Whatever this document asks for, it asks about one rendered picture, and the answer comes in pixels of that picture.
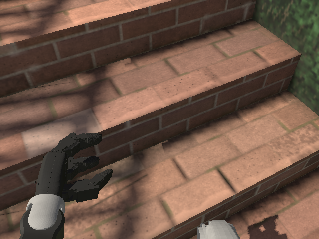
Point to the right robot thigh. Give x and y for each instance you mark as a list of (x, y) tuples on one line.
[(216, 229)]

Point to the left robot hand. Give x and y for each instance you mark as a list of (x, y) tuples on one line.
[(59, 165)]

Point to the robot left forearm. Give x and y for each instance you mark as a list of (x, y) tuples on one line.
[(44, 218)]

